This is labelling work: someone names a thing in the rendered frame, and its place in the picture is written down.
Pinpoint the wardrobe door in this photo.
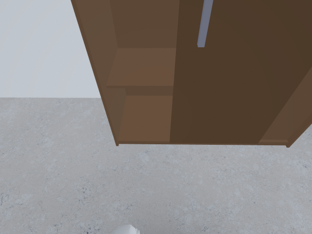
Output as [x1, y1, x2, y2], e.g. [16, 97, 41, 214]
[262, 67, 312, 140]
[170, 0, 312, 144]

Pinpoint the handle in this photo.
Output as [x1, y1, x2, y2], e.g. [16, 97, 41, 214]
[197, 0, 213, 47]

